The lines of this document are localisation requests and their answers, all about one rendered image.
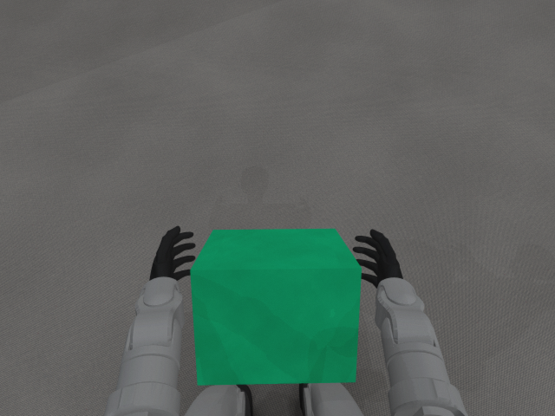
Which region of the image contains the right robot forearm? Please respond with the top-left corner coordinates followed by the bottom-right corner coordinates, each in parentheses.
top-left (375, 277), bottom-right (468, 416)

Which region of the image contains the right robot hand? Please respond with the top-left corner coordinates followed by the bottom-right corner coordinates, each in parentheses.
top-left (353, 229), bottom-right (403, 288)

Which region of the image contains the robot left foot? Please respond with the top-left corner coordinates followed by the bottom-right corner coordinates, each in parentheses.
top-left (236, 385), bottom-right (253, 416)

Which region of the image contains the left robot hand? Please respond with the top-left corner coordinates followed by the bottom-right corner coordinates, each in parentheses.
top-left (149, 226), bottom-right (195, 281)

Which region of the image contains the carton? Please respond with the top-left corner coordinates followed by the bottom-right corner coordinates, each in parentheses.
top-left (190, 229), bottom-right (362, 386)

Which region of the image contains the robot right thigh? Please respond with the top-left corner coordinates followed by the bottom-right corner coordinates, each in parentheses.
top-left (304, 383), bottom-right (363, 416)

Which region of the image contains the left robot forearm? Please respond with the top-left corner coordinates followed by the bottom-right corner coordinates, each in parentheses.
top-left (103, 276), bottom-right (185, 416)

